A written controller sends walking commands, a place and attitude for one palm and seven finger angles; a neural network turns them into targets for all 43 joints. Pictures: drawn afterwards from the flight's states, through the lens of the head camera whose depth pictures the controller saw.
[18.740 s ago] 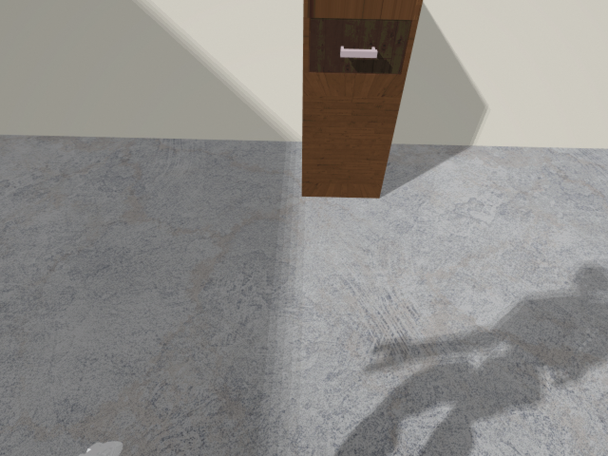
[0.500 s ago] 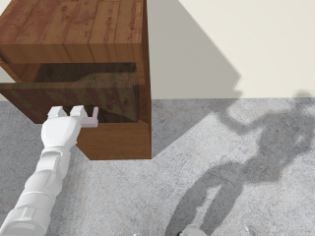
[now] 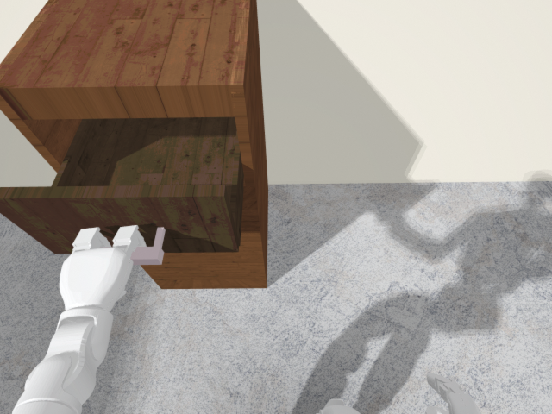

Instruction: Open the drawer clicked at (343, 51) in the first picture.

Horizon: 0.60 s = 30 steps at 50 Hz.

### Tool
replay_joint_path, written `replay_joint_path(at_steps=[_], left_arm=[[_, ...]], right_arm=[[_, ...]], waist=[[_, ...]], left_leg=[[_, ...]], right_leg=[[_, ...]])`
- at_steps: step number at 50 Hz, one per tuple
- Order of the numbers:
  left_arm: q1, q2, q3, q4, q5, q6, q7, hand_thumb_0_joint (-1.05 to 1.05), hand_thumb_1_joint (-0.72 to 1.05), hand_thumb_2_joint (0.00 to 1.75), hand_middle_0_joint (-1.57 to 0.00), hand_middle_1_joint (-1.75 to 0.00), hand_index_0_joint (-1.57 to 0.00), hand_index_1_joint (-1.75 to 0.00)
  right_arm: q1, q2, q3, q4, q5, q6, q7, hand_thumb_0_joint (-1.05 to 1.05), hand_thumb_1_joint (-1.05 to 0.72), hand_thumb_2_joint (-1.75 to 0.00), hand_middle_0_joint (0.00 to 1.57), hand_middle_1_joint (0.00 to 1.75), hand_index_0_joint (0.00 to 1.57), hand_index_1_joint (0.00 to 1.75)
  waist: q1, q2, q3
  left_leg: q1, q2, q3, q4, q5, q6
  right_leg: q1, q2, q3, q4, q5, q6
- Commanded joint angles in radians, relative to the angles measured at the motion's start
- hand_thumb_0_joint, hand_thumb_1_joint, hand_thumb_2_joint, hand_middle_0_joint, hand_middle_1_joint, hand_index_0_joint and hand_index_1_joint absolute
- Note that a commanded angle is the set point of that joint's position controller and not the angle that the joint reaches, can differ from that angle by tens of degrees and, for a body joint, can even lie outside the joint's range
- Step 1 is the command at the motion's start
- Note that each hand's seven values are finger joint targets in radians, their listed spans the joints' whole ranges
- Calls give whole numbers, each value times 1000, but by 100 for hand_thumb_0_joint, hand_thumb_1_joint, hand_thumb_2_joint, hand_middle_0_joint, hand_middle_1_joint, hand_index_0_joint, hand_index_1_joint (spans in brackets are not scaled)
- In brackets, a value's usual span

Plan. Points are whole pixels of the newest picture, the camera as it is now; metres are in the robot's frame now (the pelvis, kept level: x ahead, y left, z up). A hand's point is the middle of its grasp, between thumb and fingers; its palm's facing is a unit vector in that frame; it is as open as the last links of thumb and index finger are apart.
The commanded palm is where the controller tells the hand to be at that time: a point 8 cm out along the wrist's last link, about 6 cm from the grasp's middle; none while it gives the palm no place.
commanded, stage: pull the drawer open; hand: left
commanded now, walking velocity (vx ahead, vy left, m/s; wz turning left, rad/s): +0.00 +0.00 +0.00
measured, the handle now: (123, 244) +0.36 +0.27 -0.01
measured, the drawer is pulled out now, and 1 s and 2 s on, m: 0.15 0.27 0.30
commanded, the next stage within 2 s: open the thumb to release the handle in 1.42 s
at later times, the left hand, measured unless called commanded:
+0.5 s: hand (106, 325) +0.24 +0.26 -0.03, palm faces -0.03 -0.04 -1.00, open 5.7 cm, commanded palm +0.20 +0.27 +0.02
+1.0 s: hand (96, 366) +0.19 +0.26 -0.03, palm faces -0.04 -0.04 -1.00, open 5.6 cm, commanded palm +0.15 +0.26 +0.02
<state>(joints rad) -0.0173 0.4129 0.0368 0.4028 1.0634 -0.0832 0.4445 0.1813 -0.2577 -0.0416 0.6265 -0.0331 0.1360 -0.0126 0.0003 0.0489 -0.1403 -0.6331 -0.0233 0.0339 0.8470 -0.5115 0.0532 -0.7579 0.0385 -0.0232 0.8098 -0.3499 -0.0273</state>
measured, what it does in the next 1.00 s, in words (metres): stands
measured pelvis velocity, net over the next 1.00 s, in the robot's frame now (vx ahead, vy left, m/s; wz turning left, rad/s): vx -0.01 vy -0.01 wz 0.00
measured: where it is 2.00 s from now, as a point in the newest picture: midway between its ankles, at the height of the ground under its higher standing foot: outside the picture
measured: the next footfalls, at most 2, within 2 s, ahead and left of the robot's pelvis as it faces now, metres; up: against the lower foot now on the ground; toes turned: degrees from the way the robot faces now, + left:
none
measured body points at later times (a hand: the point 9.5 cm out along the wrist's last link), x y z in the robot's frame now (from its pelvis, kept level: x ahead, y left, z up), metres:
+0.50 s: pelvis -0.01 -0.01 +0.00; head +0.06 -0.02 +0.44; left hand +0.24 +0.26 +0.03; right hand +0.15 -0.26 -0.12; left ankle -0.07 +0.08 -0.70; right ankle +0.02 -0.11 -0.70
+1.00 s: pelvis -0.01 -0.01 -0.01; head +0.06 -0.02 +0.44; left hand +0.18 +0.26 +0.03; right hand +0.18 -0.25 -0.12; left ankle -0.07 +0.08 -0.70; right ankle +0.02 -0.11 -0.70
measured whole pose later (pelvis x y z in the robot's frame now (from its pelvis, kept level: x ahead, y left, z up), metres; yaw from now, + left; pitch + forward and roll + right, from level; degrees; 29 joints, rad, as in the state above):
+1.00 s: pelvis -0.01 -0.01 -0.01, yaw +0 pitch +15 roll +0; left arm 0.42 0.38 0.06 0.08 1.07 -0.08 0.51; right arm 0.12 -0.24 -0.03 0.59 -0.04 0.08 0.00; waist 0.03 0.04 -0.14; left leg -0.63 -0.02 0.04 0.92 -0.54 0.04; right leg -0.77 0.04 -0.02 0.90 -0.39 -0.04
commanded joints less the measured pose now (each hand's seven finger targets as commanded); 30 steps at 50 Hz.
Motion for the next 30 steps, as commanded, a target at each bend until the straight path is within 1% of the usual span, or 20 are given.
replay_joint_path(at_steps=[1,2,4,6,7,9,11,12,13,14,15,17,19,21,22,24,27,28,29,30], left_arm=[[-53,199,126,-186,-11,11,58,0,90,90,-40,-135,-40,-135],[-61,193,117,-204,-9,8,60,0,90,90,-40,-135,-40,-135],[-31,207,135,-225,-10,9,63,0,90,90,-40,-135,-40,-135],[16,193,133,-222,-14,10,64,0,90,90,-40,-135,-40,-135],[-3,178,115,-235,-11,8,63,0,90,90,-40,-135,-40,-135],[35,202,144,-249,-15,6,66,0,90,90,-40,-135,-40,-135],[43,181,124,-269,-12,5,69,0,90,90,-40,-135,-40,-135],[65,184,133,-284,-14,4,71,0,90,90,-40,-135,-40,-135],[92,200,153,-294,-16,3,74,0,90,90,-40,-135,-40,-135],[124,184,142,-296,-14,4,74,0,90,90,-40,-135,-40,-135],[110,170,128,-296,-16,5,75,0,90,90,-40,-135,-40,-135],[103,188,148,-286,-14,5,77,0,90,90,-40,-135,-40,-135],[89,206,158,-304,-8,1,82,0,90,90,-40,-135,-40,-135],[137,185,148,-309,-10,3,86,0,90,90,-40,-135,-40,-135],[141,193,155,-311,-9,3,88,0,90,90,-40,-135,-40,-135],[183,185,155,-343,-13,4,90,0,90,90,-40,-135,-40,-135],[231,179,160,-336,-22,9,88,0,90,90,-40,-135,-40,-135],[221,189,169,-342,-22,6,88,0,90,90,-40,-135,-40,-135],[259,194,181,-345,-26,5,88,0,90,90,-40,-135,-40,-135],[259,196,181,-354,-23,1,89,0,90,90,-40,-135,-40,-135]], right_arm=[[-15,-127,-49,-122,0,-35,-17,0,-90,-90,20,30,20,30],[-18,-127,-49,-123,0,-40,-17,0,-90,-90,20,30,20,30],[-26,-125,-48,-128,-2,-41,-17,0,-90,-90,20,30,20,30],[-33,-123,-46,-133,0,-44,-18,0,-90,-90,20,30,20,30],[-38,-122,-48,-133,1,-48,-19,0,-90,-90,20,30,20,30],[-44,-124,-43,-138,0,-48,-19,0,-90,-90,20,30,20,30],[-51,-121,-45,-143,-1,-54,-19,0,-90,-90,20,30,20,30],[-53,-119,-45,-145,-1,-58,-18,0,-90,-90,20,30,20,30],[-63,-122,-43,-146,-2,-58,-18,0,-90,-90,20,30,20,30],[-62,-116,-42,-150,-1,-59,-17,0,-90,-90,20,30,20,30],[-65,-117,-42,-148,0,-61,-18,0,-90,-90,20,30,20,30],[-69,-119,-41,-145,-2,-63,-21,0,-90,-90,20,30,20,30],[-73,-121,-39,-144,-4,-63,-23,0,-90,-90,20,30,20,30],[-79,-115,-40,-148,-3,-67,-23,0,-90,-90,20,30,20,30],[-79,-116,-40,-146,-3,-69,-23,0,-90,-90,20,30,20,30],[-84,-112,-39,-154,-4,-69,-22,0,-90,-90,20,30,20,30],[-98,-111,-38,-155,-2,-72,-23,0,-90,-90,20,30,20,30],[-104,-114,-35,-154,-2,-72,-25,0,-90,-90,20,30,20,30],[-105,-111,-34,-159,-3,-73,-24,0,-90,-90,20,30,20,30],[-111,-108,-35,-157,-2,-74,-26,0,-90,-90,20,30,20,30]], waist=[[41,-2,-316],[37,15,-309],[47,28,-334],[49,-3,-312],[39,3,-302],[54,-4,-311],[47,9,-291],[54,21,-304],[60,14,-309],[61,17,-312],[47,5,-280],[52,-27,-270],[53,-7,-273],[58,18,-269],[58,-3,-260],[66,17,-292],[65,-25,-258],[61,-22,-245],[76,-21,-256],[73,-18,-254]], left_leg=[[88,8,-49,-74,601,-45],[98,10,-51,-76,606,-48],[111,10,-50,-72,612,-48],[93,8,-50,-74,593,-47],[94,7,-45,-72,583,-45],[89,7,-52,-78,571,-45],[93,6,-49,-75,563,-46],[99,6,-49,-76,562,-47],[101,8,-50,-74,577,-46],[102,5,-50,-73,569,-47],[93,5,-48,-72,546,-45],[65,2,-48,-74,496,-41],[67,-1,-48,-72,473,-40],[76,-3,-45,-72,468,-44],[70,-3,-48,-71,478,-45],[89,-1,-48,-67,510,-47],[54,-6,-43,-68,460,-41],[50,-4,-47,-69,458,-41],[43,-9,-42,-71,441,-39],[43,-10,-42,-69,438,-39]], right_leg=[[322,-7,20,-22,423,-25],[310,-8,16,-22,415,-26],[317,-9,19,-18,412,-27],[320,-7,18,-19,407,-27],[310,-8,21,-24,409,-26],[320,-8,22,-18,387,-28],[305,-8,20,-21,383,-28],[311,-8,21,-20,379,-29],[315,-8,23,-17,384,-31],[317,-9,25,-17,381,-29],[298,-8,21,-21,374,-28],[302,-7,24,-20,346,-28],[291,-9,28,-16,328,-30],[286,-8,25,-19,317,-32],[287,-7,25,-16,325,-32],[298,-9,26,-10,344,-32],[309,-9,33,-17,342,-29],[300,-9,36,-16,340,-32],[322,-11,41,-16,336,-30],[318,-10,48,-16,342,-32]])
